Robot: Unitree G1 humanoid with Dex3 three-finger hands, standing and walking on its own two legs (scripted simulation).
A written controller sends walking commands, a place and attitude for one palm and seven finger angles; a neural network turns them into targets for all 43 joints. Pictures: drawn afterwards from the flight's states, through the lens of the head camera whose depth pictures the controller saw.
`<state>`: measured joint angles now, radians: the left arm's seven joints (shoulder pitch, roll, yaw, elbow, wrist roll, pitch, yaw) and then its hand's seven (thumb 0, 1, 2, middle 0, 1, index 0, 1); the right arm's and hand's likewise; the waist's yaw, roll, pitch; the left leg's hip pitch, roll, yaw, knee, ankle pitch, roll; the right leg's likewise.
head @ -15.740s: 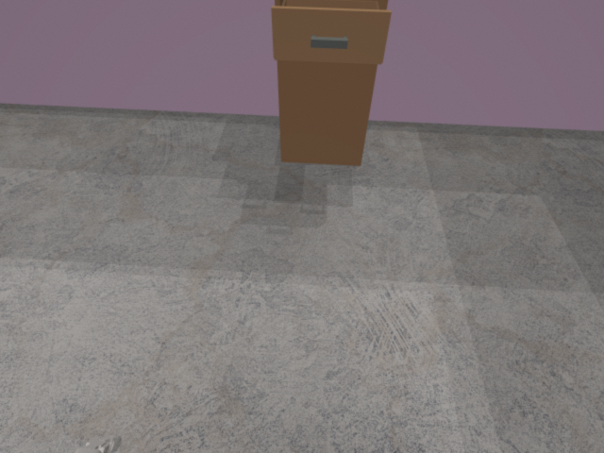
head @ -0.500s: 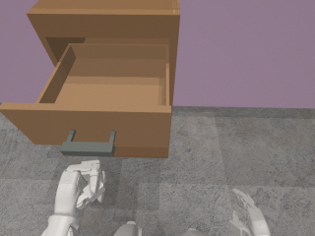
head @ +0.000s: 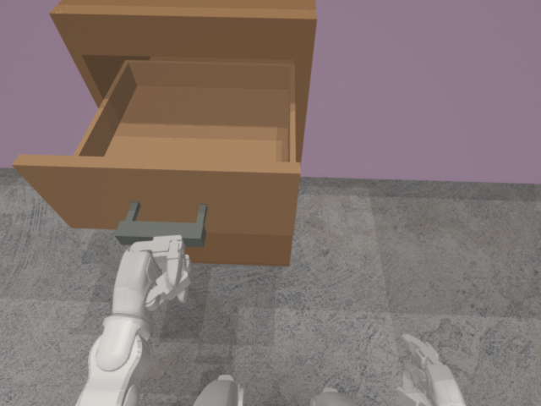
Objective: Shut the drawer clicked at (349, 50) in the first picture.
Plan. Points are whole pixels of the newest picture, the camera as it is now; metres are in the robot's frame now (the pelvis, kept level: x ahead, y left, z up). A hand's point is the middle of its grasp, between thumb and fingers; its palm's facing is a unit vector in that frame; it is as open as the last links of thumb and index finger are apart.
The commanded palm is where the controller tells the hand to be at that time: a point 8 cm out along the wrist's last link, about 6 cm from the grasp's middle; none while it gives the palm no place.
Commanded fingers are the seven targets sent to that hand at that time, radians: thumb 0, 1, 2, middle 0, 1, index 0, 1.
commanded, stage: push the drawer shut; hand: left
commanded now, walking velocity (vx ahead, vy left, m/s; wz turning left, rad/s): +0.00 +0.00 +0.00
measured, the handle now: (165, 221) +0.36 +0.17 +0.06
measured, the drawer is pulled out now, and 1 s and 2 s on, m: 0.26 0.14 0.01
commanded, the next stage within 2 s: none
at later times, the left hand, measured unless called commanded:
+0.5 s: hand (191, 235) +0.34 +0.13 +0.06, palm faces -0.03 -1.00 -0.03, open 3.3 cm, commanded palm +0.33 +0.18 +0.07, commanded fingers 0.00 0.90 0.90 -1.40 -1.60 -1.40 -1.60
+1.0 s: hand (201, 200) +0.40 +0.12 +0.06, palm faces +0.00 -1.00 -0.03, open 3.4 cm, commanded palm +0.39 +0.17 +0.07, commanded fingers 0.00 0.90 0.90 -1.40 -1.60 -1.40 -1.60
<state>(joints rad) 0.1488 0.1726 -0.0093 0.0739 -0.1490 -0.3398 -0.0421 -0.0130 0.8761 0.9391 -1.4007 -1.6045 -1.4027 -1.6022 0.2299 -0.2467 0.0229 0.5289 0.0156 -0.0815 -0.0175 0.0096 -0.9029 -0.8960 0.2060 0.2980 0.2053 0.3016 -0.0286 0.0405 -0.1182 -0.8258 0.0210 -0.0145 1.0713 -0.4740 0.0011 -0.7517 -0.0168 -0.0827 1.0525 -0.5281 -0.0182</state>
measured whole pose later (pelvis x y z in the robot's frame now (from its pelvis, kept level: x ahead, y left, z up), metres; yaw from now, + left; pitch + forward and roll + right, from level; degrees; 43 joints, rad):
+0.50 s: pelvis +0.00 +0.00 +0.01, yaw -1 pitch +13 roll -1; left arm -0.13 0.18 0.07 0.37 -0.15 -0.36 -0.04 0.02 0.86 0.90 -1.40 -1.60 -1.40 -1.60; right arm 0.25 -0.25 0.01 0.59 0.02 -0.04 0.00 0.01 -0.90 -0.90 0.21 0.30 0.21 0.30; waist -0.05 0.03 -0.11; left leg -0.80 0.03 0.01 1.02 -0.45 0.01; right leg -0.74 -0.01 -0.06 1.01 -0.49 -0.01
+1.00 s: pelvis -0.01 +0.00 +0.00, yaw -2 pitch +15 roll -1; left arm -0.45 0.20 0.14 0.70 -0.13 -0.41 -0.02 0.04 0.88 0.92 -1.40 -1.60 -1.40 -1.60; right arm 0.29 -0.25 0.01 0.63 0.01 -0.02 0.01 0.01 -0.90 -0.90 0.21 0.30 0.21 0.30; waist -0.08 0.03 -0.11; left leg -0.85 0.03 0.01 1.03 -0.44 0.01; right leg -0.79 -0.01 -0.05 1.02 -0.48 -0.01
